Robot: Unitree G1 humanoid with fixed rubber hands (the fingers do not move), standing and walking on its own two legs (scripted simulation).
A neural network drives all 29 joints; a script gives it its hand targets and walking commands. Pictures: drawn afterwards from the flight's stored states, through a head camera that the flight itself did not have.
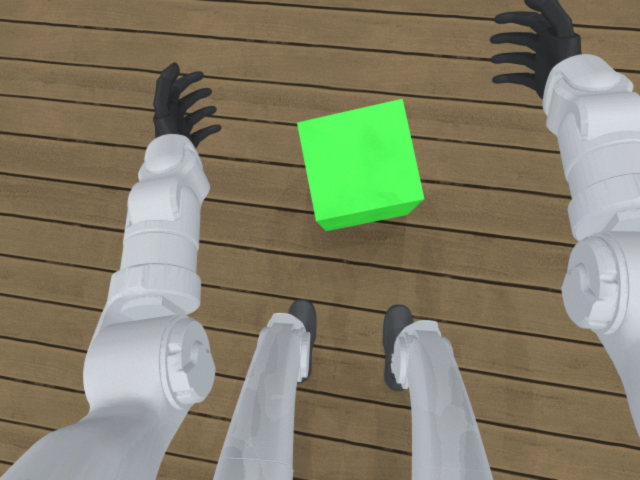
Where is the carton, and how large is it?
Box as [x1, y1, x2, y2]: [297, 99, 423, 230]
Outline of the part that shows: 402,99 297,122 316,221 325,230 407,214 423,199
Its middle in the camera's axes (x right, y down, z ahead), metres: +0.09 -0.14 +0.87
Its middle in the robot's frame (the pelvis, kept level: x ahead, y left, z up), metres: +0.54 +0.01 -0.53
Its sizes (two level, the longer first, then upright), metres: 0.210 0.200 0.250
